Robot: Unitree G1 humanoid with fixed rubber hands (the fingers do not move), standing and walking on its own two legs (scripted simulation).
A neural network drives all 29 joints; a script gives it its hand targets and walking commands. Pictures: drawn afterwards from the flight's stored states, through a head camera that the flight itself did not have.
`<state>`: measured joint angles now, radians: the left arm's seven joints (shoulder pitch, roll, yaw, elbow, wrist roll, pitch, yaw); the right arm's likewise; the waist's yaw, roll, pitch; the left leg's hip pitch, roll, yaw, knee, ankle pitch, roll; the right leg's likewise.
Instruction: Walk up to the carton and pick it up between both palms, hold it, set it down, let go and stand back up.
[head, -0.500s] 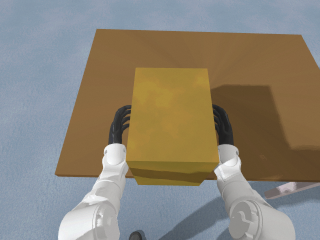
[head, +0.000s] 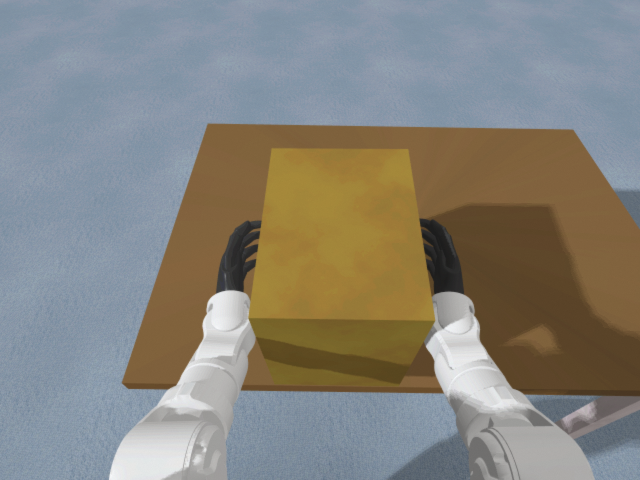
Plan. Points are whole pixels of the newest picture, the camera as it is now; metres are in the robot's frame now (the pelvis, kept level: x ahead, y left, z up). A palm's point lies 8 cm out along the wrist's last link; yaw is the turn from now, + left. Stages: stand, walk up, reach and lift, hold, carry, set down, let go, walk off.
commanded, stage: reach and lift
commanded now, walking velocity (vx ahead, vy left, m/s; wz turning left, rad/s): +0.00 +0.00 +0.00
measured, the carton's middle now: (337, 272) +0.42 +0.00 +0.00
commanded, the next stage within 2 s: hold in 2.00 s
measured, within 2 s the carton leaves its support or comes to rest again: neither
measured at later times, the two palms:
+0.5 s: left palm (214, 255) +0.37 +0.15 +0.11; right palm (455, 260) +0.36 -0.13 +0.11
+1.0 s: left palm (182, 239) +0.34 +0.16 +0.16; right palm (453, 256) +0.34 -0.12 +0.15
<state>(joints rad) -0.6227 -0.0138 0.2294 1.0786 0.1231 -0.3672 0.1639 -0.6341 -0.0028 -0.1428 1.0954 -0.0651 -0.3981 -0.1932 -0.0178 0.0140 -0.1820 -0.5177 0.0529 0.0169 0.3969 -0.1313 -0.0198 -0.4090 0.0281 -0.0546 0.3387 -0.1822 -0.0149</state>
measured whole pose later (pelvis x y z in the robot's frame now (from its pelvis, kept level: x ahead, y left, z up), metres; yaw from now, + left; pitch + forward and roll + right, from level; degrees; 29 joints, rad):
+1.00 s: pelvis -0.02 +0.01 +0.01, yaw +1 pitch -5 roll -1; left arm -0.58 -0.06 0.24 0.25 0.31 0.52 0.02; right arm -0.59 0.02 -0.07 0.59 0.09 0.18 -0.22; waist -0.05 -0.07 0.02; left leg -0.13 0.02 0.02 0.34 -0.12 0.00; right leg -0.02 0.00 -0.06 0.29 -0.18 0.00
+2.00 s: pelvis -0.02 +0.00 +0.01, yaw +1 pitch -8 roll -1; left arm -0.61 -0.07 0.28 0.16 0.36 0.62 -0.02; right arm -0.63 0.00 -0.01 0.55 0.14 0.22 -0.24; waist -0.07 -0.07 0.06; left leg -0.05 0.03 0.02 0.32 -0.12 -0.01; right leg 0.05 0.01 -0.05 0.28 -0.18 -0.01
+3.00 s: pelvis -0.02 +0.00 +0.01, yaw +1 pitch -11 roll -1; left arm -0.56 -0.08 0.27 0.00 0.38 0.72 -0.05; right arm -0.59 0.00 0.03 0.46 0.17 0.27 -0.25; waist -0.09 -0.08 0.09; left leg -0.01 0.03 0.01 0.32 -0.13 -0.01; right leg 0.10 0.01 -0.06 0.27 -0.19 -0.01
